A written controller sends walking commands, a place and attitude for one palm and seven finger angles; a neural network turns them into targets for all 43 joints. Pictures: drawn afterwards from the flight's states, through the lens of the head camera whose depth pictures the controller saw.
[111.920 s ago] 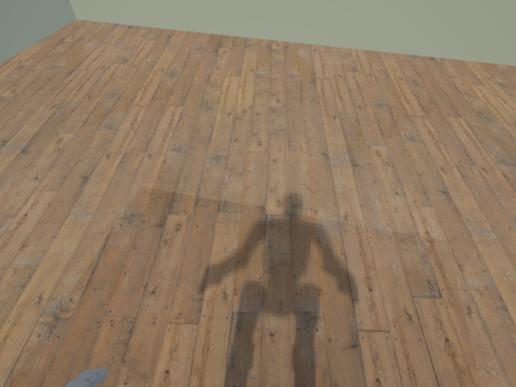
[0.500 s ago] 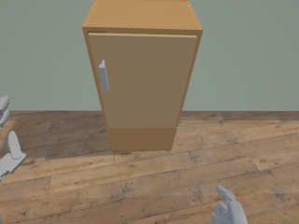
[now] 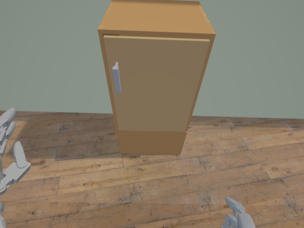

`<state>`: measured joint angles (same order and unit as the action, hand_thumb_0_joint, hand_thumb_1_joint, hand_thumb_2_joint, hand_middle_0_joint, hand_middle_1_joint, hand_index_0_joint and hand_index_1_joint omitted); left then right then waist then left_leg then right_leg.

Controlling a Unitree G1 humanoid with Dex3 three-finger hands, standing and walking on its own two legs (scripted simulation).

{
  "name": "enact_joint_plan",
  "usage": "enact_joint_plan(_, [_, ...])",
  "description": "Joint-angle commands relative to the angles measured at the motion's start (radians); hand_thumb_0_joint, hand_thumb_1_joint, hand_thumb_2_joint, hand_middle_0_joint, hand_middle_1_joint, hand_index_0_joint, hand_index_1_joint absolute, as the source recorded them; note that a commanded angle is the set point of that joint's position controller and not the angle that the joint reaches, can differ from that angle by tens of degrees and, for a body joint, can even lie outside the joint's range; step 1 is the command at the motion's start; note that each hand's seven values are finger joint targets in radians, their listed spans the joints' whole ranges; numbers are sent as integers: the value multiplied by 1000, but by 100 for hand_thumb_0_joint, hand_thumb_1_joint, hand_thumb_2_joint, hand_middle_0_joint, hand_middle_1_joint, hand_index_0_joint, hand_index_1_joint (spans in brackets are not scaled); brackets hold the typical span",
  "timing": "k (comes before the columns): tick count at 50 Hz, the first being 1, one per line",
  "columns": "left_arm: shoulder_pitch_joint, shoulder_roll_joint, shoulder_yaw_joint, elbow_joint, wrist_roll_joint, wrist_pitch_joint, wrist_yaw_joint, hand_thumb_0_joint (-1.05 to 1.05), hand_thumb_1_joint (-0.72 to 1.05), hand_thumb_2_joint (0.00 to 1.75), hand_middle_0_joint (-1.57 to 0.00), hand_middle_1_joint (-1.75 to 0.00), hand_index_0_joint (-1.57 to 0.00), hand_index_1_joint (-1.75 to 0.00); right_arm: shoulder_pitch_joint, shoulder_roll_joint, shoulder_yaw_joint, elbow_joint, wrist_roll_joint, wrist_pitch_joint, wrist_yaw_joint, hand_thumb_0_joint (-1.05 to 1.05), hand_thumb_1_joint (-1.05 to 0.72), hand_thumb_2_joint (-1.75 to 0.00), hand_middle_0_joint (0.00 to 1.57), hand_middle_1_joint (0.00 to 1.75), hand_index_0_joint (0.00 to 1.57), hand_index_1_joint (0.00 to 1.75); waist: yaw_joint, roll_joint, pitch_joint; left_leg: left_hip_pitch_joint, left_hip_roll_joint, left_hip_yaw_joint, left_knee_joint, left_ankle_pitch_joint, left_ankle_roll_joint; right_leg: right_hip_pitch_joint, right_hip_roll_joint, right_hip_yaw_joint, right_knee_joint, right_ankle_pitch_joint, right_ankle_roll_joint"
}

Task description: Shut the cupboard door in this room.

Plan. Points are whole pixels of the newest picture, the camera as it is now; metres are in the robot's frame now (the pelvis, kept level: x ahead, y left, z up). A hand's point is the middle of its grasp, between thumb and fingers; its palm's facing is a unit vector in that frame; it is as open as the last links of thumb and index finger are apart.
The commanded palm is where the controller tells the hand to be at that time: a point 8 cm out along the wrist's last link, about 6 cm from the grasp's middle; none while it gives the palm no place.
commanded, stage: let the arm hang, fingers relaxed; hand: left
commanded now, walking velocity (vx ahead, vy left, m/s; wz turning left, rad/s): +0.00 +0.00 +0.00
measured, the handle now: (117, 77) +0.71 +0.20 -0.03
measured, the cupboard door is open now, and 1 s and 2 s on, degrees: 0 0 0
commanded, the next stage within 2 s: look to check the result in 1.08 s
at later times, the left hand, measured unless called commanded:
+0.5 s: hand out of the picture -0.06 +0.18 -0.18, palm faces +0.05 -0.98 -0.19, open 7.2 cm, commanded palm none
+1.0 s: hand out of the picture -0.01 +0.14 -0.18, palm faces +0.04 -0.99 -0.14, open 7.4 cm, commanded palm none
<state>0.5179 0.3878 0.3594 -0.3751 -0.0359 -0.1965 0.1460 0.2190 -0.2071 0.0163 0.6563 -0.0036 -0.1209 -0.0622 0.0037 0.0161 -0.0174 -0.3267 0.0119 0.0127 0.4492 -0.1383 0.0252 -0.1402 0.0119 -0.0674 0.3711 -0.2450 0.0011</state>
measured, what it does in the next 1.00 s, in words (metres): stands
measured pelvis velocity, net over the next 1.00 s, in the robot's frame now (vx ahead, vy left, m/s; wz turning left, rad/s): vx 0.00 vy -0.01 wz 0.00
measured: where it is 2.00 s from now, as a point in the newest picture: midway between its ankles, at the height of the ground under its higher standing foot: outside the picture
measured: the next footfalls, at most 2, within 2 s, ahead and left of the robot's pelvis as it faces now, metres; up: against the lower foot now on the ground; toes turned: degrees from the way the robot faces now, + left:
none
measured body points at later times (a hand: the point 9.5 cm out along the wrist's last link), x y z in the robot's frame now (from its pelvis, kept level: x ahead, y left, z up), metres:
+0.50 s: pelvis -0.01 +0.00 +0.00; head +0.01 +0.01 +0.44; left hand -0.06 +0.23 -0.16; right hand -0.02 -0.24 -0.15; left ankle +0.06 +0.10 -0.74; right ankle -0.03 -0.12 -0.74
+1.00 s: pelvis +0.00 -0.01 +0.00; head +0.00 -0.01 +0.45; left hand -0.02 +0.19 -0.17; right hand -0.02 -0.22 -0.16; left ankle +0.06 +0.10 -0.74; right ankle -0.03 -0.12 -0.74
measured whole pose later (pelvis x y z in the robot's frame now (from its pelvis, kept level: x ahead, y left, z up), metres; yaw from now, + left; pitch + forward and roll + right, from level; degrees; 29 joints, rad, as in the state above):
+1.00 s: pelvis +0.00 -0.01 +0.00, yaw +0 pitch -1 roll +0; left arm 0.32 0.11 0.01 1.12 0.02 0.01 0.02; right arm 0.32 -0.13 0.01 1.12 -0.02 0.02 -0.03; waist -0.01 0.00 0.01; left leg -0.28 0.00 0.02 0.43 -0.13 0.02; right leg -0.14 -0.01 -0.06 0.45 -0.29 -0.01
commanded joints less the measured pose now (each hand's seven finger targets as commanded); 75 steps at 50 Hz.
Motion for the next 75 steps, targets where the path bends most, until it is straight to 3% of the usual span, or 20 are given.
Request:
enact_joint_plan(1, [-96,16,-244,505,52,199,-133,0,90,90,-20,-30,-20,-30,-58,-262,-84,29,17,15,68,0,-90,-90,20,30,20,30,-24,78,-35,93,105,-85,67,201,-6,-169,-108,58,54,35,-46])
enact_joint_plan(3, [-137,24,-254,592,59,194,-141,0,90,90,-20,-30,-20,-30,-63,-263,-71,44,3,41,68,0,-90,-90,20,30,20,30,-9,7,-45,16,121,-135,50,180,27,-142,-75,47,123,-27,-50])
enact_joint_plan(4, [-148,31,-261,646,65,191,-142,0,90,90,-20,-30,-20,-30,-59,-260,-66,48,-3,51,66,0,-90,-90,20,30,20,30,-5,-75,-55,14,117,-158,52,189,30,-118,-72,62,124,-21,-54])
enact_joint_plan(6, [-174,28,-274,764,65,191,-144,0,90,90,-20,-30,-20,-30,-64,-238,-52,72,-11,67,65,0,-90,-90,20,30,20,30,-5,-174,-57,7,93,-153,73,134,29,-117,-109,99,90,-17,-64])
enact_joint_plan(8, [-212,16,-290,875,63,197,-141,0,90,90,-20,-30,-20,-30,-45,-195,-40,98,-16,90,64,0,-90,-90,20,30,20,30,-16,-231,-47,47,46,-107,125,89,10,-169,-165,142,43,-10,-89])
enact_joint_plan(10, [-257,2,-307,959,58,209,-133,0,90,90,-20,-30,-20,-30,-21,-164,-32,128,-23,113,61,0,-90,-90,20,30,20,30,-32,-146,-23,86,26,-76,158,54,-5,-219,-190,149,22,-50,-111])
enact_joint_plan(12, [-255,-14,-318,1042,55,213,-131,0,90,90,-20,-30,-20,-30,-10,-149,-27,157,-26,122,58,0,-90,-90,20,30,20,30,-33,-10,-8,101,45,-103,99,83,1,-215,-155,130,44,-77,-93])
enact_joint_plan(15, [-187,-35,-317,1173,50,211,-129,0,90,90,-20,-30,-20,-30,-7,-155,-24,207,-23,118,47,0,-90,-90,20,30,20,30,1,161,-4,23,85,-172,-28,64,24,-76,-98,94,72,-56,-49])
enact_joint_plan(18, [-130,-63,-311,1280,47,213,-131,0,90,90,-20,-30,-20,-30,15,-135,-28,254,-20,123,36,0,-90,-90,20,30,20,30,14,243,-3,-5,87,-189,-110,-114,26,-21,-83,76,56,-73,-52])
enact_joint_plan(21, [-113,-82,-317,1351,49,206,-132,0,90,90,-20,-30,-20,-30,57,-125,-36,293,-14,125,29,0,-90,-90,20,30,20,30,7,131,-4,28,83,-181,-111,-128,24,-20,-91,84,9,-66,-56])
enact_joint_plan(25, [-112,-93,-323,1414,49,200,-129,0,90,90,-20,-30,-20,-30,102,-106,-39,340,-11,130,27,0,-90,-90,20,30,20,30,-9,-1,54,72,72,-151,-93,-129,16,-92,-110,95,-46,-115,-65])
enact_joint_plan(28, [-107,-105,-327,1445,50,199,-126,0,90,90,-20,-30,-20,-30,124,-92,-40,370,-12,136,27,0,-90,-90,20,30,20,30,-16,-50,98,97,65,-130,-84,-143,13,-156,-116,105,-77,-175,-66])
enact_joint_plan(33, [-94,-125,-332,1476,50,199,-120,0,90,90,-20,-30,-20,-30,139,-64,-38,403,-13,138,28,0,-90,-90,20,30,20,30,-20,-79,137,116,63,-110,-78,-122,10,-205,-115,111,-84,-199,-63])
enact_joint_plan(36, [-85,-135,-333,1483,51,202,-118,0,90,90,-20,-30,-20,-30,141,-44,-33,419,-14,139,29,0,-90,-90,20,30,20,30,-16,-57,170,90,61,-109,-91,-143,11,-217,-112,114,-80,-215,-60])
enact_joint_plan(47, [-84,-161,-327,1484,49,197,-114,0,90,90,-20,-30,-20,-30,147,-21,-27,431,-15,123,23,0,-90,-90,20,30,20,30,-3,15,121,71,64,-109,-115,-76,10,-112,-104,100,-42,-80,-54])
enact_joint_plan(64, [-90,-170,-323,1486,47,189,-109,0,90,90,-20,-30,-20,-30,138,-24,-29,434,-9,119,17,0,-90,-90,20,30,20,30,-5,-29,95,145,70,-90,-64,79,10,-83,-108,93,-57,13,-52])
enact_joint_plan(69, [-92,-166,-325,1489,47,190,-109,0,90,90,-20,-30,-20,-30,125,-29,-28,436,-8,122,18,0,-90,-90,20,30,20,30,-6,-21,121,147,73,-88,-70,68,9,-93,-108,95,-68,1,-51])
enact_joint_plan(75, [-96,-162,-326,1493,47,188,-109,0,90,90,-20,-30,-20,-30,111,-33,-27,439,-10,120,18,0,-90,-90,20,30,20,30,-7,-30,106,160,74,-86,-69,91,10,-71,-114,95,-73,30,-50])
